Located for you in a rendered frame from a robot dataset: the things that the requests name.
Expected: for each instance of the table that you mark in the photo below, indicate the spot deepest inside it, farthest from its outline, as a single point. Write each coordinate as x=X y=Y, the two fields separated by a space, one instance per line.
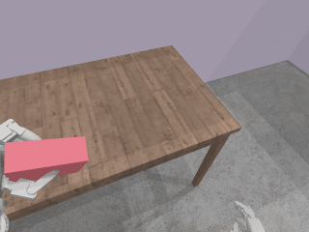
x=136 y=111

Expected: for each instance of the robot left hand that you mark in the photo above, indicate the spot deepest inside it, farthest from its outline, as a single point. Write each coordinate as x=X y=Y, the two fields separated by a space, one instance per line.
x=10 y=131

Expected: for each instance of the robot right hand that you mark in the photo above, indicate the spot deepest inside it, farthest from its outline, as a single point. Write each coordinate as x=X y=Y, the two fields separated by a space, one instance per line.
x=252 y=224

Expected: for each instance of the robot left forearm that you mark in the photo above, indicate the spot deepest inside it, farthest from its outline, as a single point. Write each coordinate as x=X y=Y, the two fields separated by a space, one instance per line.
x=5 y=224

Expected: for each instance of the sponge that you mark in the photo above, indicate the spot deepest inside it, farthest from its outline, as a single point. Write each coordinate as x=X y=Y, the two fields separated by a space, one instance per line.
x=33 y=159

